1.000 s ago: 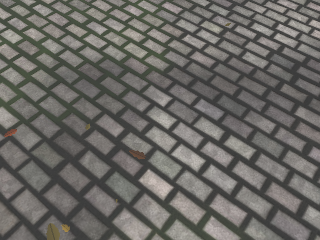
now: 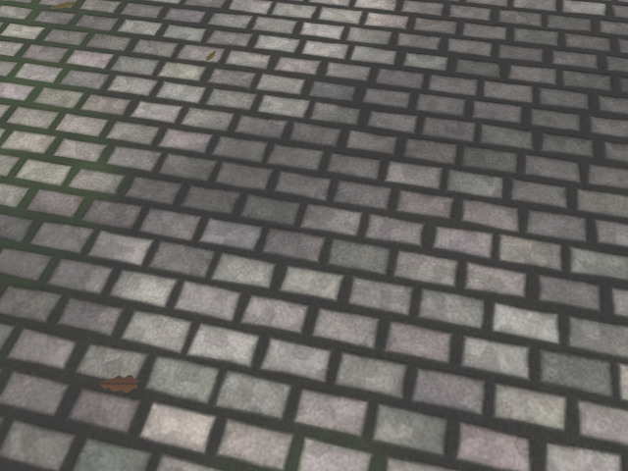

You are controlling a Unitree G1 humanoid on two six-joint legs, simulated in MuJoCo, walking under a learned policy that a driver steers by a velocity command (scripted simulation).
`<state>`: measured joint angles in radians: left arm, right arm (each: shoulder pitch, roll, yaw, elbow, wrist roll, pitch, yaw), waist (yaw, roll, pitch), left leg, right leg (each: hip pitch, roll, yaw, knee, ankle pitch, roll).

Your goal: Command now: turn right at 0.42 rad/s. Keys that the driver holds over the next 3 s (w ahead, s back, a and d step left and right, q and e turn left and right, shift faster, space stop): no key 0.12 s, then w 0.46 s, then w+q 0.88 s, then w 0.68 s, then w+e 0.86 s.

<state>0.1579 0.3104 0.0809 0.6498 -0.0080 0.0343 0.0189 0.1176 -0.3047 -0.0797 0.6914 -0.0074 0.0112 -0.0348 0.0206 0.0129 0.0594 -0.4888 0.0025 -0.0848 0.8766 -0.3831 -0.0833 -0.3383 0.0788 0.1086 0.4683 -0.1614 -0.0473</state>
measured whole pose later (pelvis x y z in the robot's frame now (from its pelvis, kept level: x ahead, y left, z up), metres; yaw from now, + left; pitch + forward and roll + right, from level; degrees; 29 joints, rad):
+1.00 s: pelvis +0.30 -0.02 -0.03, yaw +5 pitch +3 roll -1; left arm 0.41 0.29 0.05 0.86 -0.01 -0.05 0.02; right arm 0.05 -0.26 -0.03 0.60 0.02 -0.06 0.07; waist 0.08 0.02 0.04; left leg -0.55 -0.02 0.06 0.56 -0.05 0.11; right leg 0.15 -0.01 -0.18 0.35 -0.49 0.01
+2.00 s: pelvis +0.82 +0.12 -0.01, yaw +28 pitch +2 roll -1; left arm 0.43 0.31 0.05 0.87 -0.02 -0.05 0.00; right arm 0.02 -0.26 -0.02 0.62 0.01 -0.08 0.04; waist 0.10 0.01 0.02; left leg -0.46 0.01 0.01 0.50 -0.08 0.07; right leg 0.02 -0.01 -0.02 0.40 -0.42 0.02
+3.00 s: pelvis +1.33 +0.32 -0.01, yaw +2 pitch +2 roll -1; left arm 0.38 0.30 0.08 0.72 -0.02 -0.03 0.01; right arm 0.04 -0.29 -0.03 0.68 0.00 -0.11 0.02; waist 0.08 0.03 0.01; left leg -0.48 0.00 -0.09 0.47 -0.03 -0.03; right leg -0.09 0.11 0.22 0.47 -0.40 -0.05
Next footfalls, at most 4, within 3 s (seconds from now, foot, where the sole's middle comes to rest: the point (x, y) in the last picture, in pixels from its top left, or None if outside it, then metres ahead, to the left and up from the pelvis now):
0.14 left None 0.06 0.14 -0.78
0.52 right None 0.12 -0.13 -0.78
1.00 left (307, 449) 0.48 0.08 -0.78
1.48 right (369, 320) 0.78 -0.06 -0.78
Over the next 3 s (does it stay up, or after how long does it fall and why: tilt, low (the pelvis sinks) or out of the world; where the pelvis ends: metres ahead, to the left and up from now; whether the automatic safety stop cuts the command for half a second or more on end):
stays up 1.33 0.32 -0.01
